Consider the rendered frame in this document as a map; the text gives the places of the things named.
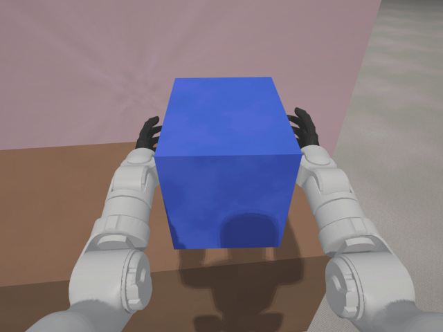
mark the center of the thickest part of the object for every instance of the robot right hand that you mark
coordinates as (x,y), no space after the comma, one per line
(307,131)

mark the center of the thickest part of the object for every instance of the carton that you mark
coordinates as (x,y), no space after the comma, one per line
(227,161)

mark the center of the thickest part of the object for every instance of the robot right forearm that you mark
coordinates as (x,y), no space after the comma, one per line
(344,229)

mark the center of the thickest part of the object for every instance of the robot right upper arm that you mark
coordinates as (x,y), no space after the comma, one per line
(374,292)

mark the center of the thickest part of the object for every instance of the robot left hand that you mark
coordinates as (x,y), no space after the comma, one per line
(146,139)

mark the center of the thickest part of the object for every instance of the robot left upper arm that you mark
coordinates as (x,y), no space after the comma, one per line
(107,287)

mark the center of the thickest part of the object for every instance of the pedestal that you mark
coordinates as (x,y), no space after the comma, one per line
(50,198)

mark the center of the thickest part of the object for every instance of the robot left forearm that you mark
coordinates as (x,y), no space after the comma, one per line
(124,220)

